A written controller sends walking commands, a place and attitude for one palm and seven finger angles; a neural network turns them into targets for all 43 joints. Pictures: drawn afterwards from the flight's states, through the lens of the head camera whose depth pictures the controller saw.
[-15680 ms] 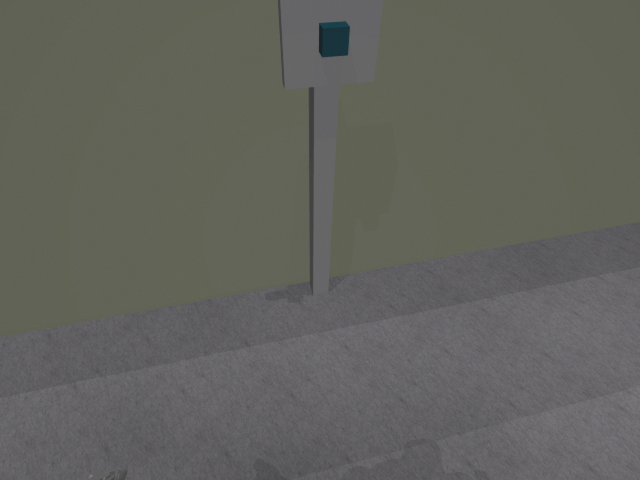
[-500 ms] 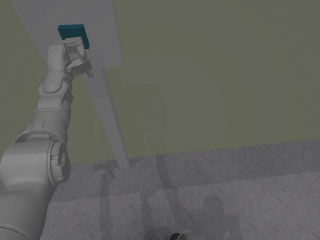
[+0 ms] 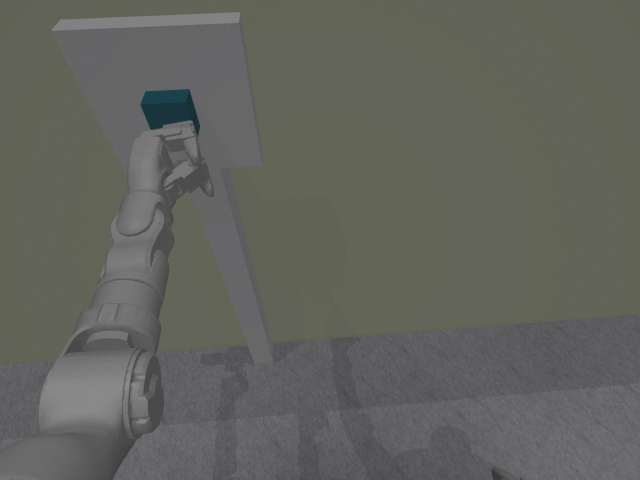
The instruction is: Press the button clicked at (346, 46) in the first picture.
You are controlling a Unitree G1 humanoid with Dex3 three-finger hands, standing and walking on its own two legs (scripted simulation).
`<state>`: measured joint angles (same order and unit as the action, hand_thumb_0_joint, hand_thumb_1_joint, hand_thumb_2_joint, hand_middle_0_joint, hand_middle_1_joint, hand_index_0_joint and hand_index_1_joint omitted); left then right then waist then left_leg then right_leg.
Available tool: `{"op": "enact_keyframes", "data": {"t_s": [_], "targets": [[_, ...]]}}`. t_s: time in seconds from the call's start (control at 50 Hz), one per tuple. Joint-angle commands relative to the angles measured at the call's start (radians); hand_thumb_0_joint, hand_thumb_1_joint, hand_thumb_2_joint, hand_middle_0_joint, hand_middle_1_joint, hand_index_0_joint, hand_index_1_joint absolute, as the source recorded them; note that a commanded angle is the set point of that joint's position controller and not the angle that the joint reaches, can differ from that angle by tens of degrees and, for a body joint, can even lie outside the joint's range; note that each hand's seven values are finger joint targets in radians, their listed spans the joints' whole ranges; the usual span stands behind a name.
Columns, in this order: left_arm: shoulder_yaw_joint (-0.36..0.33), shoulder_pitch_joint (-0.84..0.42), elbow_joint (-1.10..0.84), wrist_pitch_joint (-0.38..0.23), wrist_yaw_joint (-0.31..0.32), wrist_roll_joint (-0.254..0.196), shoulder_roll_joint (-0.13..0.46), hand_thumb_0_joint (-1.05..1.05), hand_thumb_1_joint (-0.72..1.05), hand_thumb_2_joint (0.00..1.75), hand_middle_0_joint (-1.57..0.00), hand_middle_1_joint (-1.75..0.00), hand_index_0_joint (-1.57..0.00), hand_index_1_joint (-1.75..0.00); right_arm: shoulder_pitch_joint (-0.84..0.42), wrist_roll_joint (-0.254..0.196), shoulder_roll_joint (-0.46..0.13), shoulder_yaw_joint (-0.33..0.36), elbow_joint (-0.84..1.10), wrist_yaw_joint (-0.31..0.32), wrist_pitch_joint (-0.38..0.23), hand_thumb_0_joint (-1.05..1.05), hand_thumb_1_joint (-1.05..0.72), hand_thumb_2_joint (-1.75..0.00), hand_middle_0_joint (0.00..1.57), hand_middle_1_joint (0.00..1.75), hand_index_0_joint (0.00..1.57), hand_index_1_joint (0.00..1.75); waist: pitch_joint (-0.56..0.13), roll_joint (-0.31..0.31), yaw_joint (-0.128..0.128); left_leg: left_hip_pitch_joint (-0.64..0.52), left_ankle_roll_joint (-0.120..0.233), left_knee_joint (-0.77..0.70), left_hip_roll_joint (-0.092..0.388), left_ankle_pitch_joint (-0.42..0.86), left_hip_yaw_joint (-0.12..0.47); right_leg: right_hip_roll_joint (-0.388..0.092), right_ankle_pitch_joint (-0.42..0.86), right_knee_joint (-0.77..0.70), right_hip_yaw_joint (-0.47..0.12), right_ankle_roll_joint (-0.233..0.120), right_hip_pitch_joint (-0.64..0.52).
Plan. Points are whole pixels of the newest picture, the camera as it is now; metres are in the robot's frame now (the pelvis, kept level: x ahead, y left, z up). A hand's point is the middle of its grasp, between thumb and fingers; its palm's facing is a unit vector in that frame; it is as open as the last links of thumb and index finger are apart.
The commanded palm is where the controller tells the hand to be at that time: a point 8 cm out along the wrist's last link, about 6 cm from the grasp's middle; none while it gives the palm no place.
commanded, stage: pull the fist back off the button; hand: left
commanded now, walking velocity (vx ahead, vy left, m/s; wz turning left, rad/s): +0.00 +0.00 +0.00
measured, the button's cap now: (172, 114) +0.52 +0.19 +0.19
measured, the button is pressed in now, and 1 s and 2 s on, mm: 0 0 0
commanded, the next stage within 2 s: draw the hand back to the body in 0.52 s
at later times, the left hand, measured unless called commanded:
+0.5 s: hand (184, 212) +0.38 +0.15 +0.16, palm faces +0.06 -1.00 -0.01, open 3.1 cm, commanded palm +0.35 +0.20 +0.16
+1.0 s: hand (147, 251) +0.32 +0.18 +0.16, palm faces +0.09 -1.00 -0.02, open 3.1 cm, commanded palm +0.28 +0.23 +0.17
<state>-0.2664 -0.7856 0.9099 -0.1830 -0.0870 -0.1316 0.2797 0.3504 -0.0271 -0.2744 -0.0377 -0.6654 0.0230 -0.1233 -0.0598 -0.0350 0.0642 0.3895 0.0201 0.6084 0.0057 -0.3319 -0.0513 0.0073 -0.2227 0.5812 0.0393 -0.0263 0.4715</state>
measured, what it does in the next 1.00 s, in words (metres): stands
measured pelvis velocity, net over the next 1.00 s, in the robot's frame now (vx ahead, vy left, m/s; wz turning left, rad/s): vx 0.01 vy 0.00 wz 0.02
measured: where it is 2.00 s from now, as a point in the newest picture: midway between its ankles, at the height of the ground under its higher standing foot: outside the picture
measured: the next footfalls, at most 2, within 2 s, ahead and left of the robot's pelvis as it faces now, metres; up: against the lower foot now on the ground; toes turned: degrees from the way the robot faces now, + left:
none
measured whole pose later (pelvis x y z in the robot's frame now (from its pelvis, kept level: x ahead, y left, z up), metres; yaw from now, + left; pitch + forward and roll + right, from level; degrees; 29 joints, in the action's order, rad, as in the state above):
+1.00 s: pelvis +0.01 +0.00 +0.01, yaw +1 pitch -3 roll +0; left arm -0.19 -0.16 0.06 0.17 -0.11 -0.20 0.21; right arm 0.23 -0.05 -0.26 -0.06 -0.63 0.08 -0.08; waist -0.03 -0.05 -0.03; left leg 0.15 0.02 0.50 0.00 -0.31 -0.03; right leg 0.00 -0.22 0.49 0.06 -0.03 0.23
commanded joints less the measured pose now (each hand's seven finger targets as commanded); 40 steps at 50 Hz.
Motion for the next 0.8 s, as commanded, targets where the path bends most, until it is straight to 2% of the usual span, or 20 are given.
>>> {"op": "enact_keyframes", "data": {"t_s": [0.0,0.04,0.06,0.14,0.2,0.22,0.26,0.36,0.38,0.4,0.42,0.44,0.56,0.58,0.6,0.62,0.64,0.68,0.76,0.78], "targets": [[-0.016,-0.329,-0.385,-0.022,0.015,-0.015,0.172,0.0,0.9,0.9,-1.3,-1.5,-1.3,-1.5,-0.034,-0.008,-0.121,0.053,0.156,0.009,-0.032,0.0,-0.9,-0.9,0.2,0.3,0.2,0.3,-0.342,0.042,-0.05,-0.086,0.012,-0.098,-0.002,0.281,0.044,0.003,0.285,-0.043,-0.024,-0.01,-0.301],[-0.039,-0.28,-0.432,0.012,0.02,-0.023,0.187,0.0,0.9,0.9,-1.3,-1.5,-1.3,-1.5,-0.054,-0.011,-0.118,0.051,0.16,0.014,-0.021,0.0,-0.9,-0.9,0.2,0.3,0.2,0.3,-0.324,0.092,-0.054,-0.076,0.013,-0.109,-0.001,0.28,0.036,-0.001,0.307,-0.053,-0.027,-0.004,-0.334],[-0.03,-0.244,-0.462,0.03,0.02,-0.024,0.173,0.0,0.9,0.9,-1.3,-1.5,-1.3,-1.5,-0.073,-0.013,-0.113,0.05,0.169,0.016,-0.016,0.0,-0.9,-0.9,0.2,0.3,0.2,0.3,-0.317,0.073,-0.064,-0.08,0.013,-0.114,-0.001,0.283,0.028,-0.004,0.314,-0.057,-0.03,-0.004,-0.345],[0.015,-0.188,-0.606,0.082,0.02,-0.029,0.119,0.0,0.9,0.9,-1.3,-1.5,-1.3,-1.5,-0.121,-0.015,-0.099,0.045,0.184,0.026,-0.006,0.0,-0.9,-0.9,0.2,0.3,0.2,0.3,-0.301,0.061,-0.063,-0.13,0.014,-0.12,-0.002,0.318,0.025,-0.009,0.354,-0.069,-0.028,-0.001,-0.358],[0.024,-0.153,-0.716,0.109,0.02,-0.032,0.116,0.0,0.9,0.9,-1.3,-1.5,-1.3,-1.5,-0.151,-0.015,-0.093,0.042,0.193,0.036,-0.002,0.0,-0.9,-0.9,0.2,0.3,0.2,0.3,-0.32,0.053,-0.069,-0.164,0.013,-0.121,-0.005,0.337,0.027,-0.011,0.367,-0.073,-0.028,-0.002,-0.382],[0.058,-0.126,-0.735,0.121,0.015,-0.034,0.077,0.0,0.9,0.9,-1.3,-1.5,-1.3,-1.5,-0.166,-0.018,-0.086,0.04,0.195,0.037,-0.004,0.0,-0.9,-0.9,0.2,0.3,0.2,0.3,-0.305,0.017,-0.066,-0.176,0.012,-0.122,-0.007,0.338,0.026,-0.013,0.368,-0.076,-0.025,-0.003,-0.37],[0.054,-0.099,-0.739,0.15,0.013,-0.043,0.076,0.0,0.9,0.9,-1.3,-1.5,-1.3,-1.5,-0.175,-0.017,-0.088,0.035,0.188,0.043,-0.002,0.0,-0.9,-0.9,0.2,0.3,0.2,0.3,-0.275,0.066,-0.062,-0.175,0.012,-0.126,-0.009,0.319,0.035,-0.011,0.352,-0.086,-0.018,0.0,-0.364],[0.083,-0.034,-0.83,0.196,-0.001,-0.051,0.05,0.0,0.9,0.9,-1.3,-1.5,-1.3,-1.5,-0.219,-0.019,-0.08,0.028,0.199,0.053,-0.003,0.0,-0.9,-0.9,0.2,0.3,0.2,0.3,-0.258,0.044,-0.071,-0.192,0.011,-0.126,-0.017,0.313,0.04,-0.016,0.34,-0.093,-0.017,-0.001,-0.367],[0.1,-0.025,-0.866,0.199,-0.003,-0.052,0.033,0.0,0.9,0.9,-1.3,-1.5,-1.3,-1.5,-0.229,-0.018,-0.077,0.026,0.205,0.052,-0.006,0.0,-0.9,-0.9,0.2,0.3,0.2,0.3,-0.271,0.016,-0.075,-0.207,0.008,-0.126,-0.019,0.321,0.041,-0.017,0.343,-0.09,-0.016,-0.004,-0.369],[0.105,0.004,-0.864,0.205,-0.003,-0.052,0.027,0.0,0.9,0.9,-1.3,-1.5,-1.3,-1.5,-0.234,-0.018,-0.077,0.024,0.205,0.053,-0.006,0.0,-0.9,-0.9,0.2,0.3,0.2,0.3,-0.257,0.029,-0.075,-0.204,0.007,-0.124,-0.017,0.325,0.046,-0.015,0.335,-0.088,-0.011,-0.005,-0.363],[0.124,-0.017,-0.865,0.213,-0.002,-0.055,0.009,0.0,0.9,0.9,-1.3,-1.5,-1.3,-1.5,-0.236,-0.018,-0.076,0.022,0.201,0.054,-0.007,0.0,-0.9,-0.9,0.2,0.3,0.2,0.3,-0.237,0.052,-0.061,-0.204,0.008,-0.124,-0.017,0.317,0.049,-0.015,0.334,-0.093,-0.009,0.0,-0.35],[0.089,-0.01,-0.856,0.221,0.005,-0.056,0.044,0.0,0.9,0.9,-1.3,-1.5,-1.3,-1.5,-0.236,-0.018,-0.078,0.024,0.194,0.057,-0.003,0.0,-0.9,-0.9,0.2,0.3,0.2,0.3,-0.232,0.067,-0.068,-0.197,0.007,-0.125,-0.018,0.302,0.05,-0.015,0.318,-0.097,-0.009,0.0,-0.35],[0.088,-0.08,-0.822,0.255,0.031,-0.045,0.056,0.0,0.9,0.9,-1.3,-1.5,-1.3,-1.5,-0.263,-0.012,-0.073,0.009,0.189,0.075,0.01,0.0,-0.9,-0.9,0.2,0.3,0.2,0.3,-0.197,0.045,-0.065,-0.18,0.005,-0.141,-0.024,0.234,0.06,-0.02,0.22,-0.119,-0.017,-0.001,-0.331],[0.1,-0.093,-0.812,0.254,0.031,-0.046,0.043,0.0,0.9,0.9,-1.3,-1.5,-1.3,-1.5,-0.265,-0.014,-0.071,0.007,0.186,0.078,0.009,0.0,-0.9,-0.9,0.2,0.3,0.2,0.3,-0.196,0.054,-0.061,-0.187,0.005,-0.141,-0.023,0.228,0.063,-0.018,0.206,-0.122,-0.014,-0.002,-0.323],[0.086,-0.099,-0.802,0.248,0.033,-0.045,0.063,0.0,0.9,0.9,-1.3,-1.5,-1.3,-1.5,-0.262,-0.012,-0.075,0.007,0.186,0.079,0.008,0.0,-0.9,-0.9,0.2,0.3,0.2,0.3,-0.197,0.071,-0.064,-0.18,0.006,-0.142,-0.02,0.22,0.066,-0.018,0.19,-0.125,-0.018,-0.002,-0.327],[0.06,-0.041,-0.786,0.246,0.032,-0.046,0.078,0.0,0.9,0.9,-1.3,-1.5,-1.3,-1.5,-0.267,-0.013,-0.073,0.008,0.19,0.079,0.009,0.0,-0.9,-0.9,0.2,0.3,0.2,0.3,-0.209,0.051,-0.086,-0.172,0.004,-0.145,-0.021,0.227,0.061,-0.019,0.198,-0.12,-0.02,-0.006,-0.348],[0.076,-0.037,-0.803,0.24,0.026,-0.045,0.062,0.0,0.9,0.9,-1.3,-1.5,-1.3,-1.5,-0.269,-0.011,-0.07,0.004,0.197,0.076,0.007,0.0,-0.9,-0.9,0.2,0.3,0.2,0.3,-0.225,0.02,-0.088,-0.182,0.002,-0.148,-0.024,0.242,0.059,-0.021,0.217,-0.115,-0.018,-0.009,-0.359],[0.05,0.014,-0.825,0.235,0.018,-0.048,0.083,0.0,0.9,0.9,-1.3,-1.5,-1.3,-1.5,-0.266,-0.011,-0.071,0.008,0.203,0.074,0.004,0.0,-0.9,-0.9,0.2,0.3,0.2,0.3,-0.257,0.04,-0.101,-0.187,0.0,-0.148,-0.02,0.274,0.056,-0.02,0.258,-0.106,-0.016,-0.009,-0.389],[0.023,0.152,-0.898,0.241,-0.004,-0.065,0.092,0.0,0.9,0.9,-1.3,-1.5,-1.3,-1.5,-0.281,-0.015,-0.072,0.01,0.222,0.064,0.002,0.0,-0.9,-0.9,0.2,0.3,0.2,0.3,-0.232,0.077,-0.12,-0.171,0.003,-0.166,-0.015,0.279,0.047,-0.019,0.276,-0.114,-0.017,-0.006,-0.422],[0.024,0.172,-0.929,0.247,-0.009,-0.065,0.092,0.0,0.9,0.9,-1.3,-1.5,-1.3,-1.5,-0.286,-0.016,-0.072,0.011,0.225,0.063,0.001,0.0,-0.9,-0.9,0.2,0.3,0.2,0.3,-0.225,0.055,-0.122,-0.175,0.002,-0.169,-0.014,0.278,0.043,-0.018,0.273,-0.116,-0.017,-0.006,-0.419]]}}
